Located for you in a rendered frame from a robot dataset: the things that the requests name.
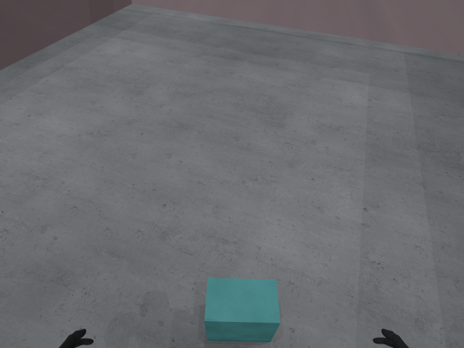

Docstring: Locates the left robot hand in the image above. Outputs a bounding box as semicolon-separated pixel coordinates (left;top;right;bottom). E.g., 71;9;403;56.
59;329;94;348

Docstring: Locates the right robot hand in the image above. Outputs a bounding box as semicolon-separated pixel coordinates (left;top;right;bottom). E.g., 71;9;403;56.
373;328;409;348

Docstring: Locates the carton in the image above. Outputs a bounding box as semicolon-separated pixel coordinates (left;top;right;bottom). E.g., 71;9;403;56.
204;278;281;342

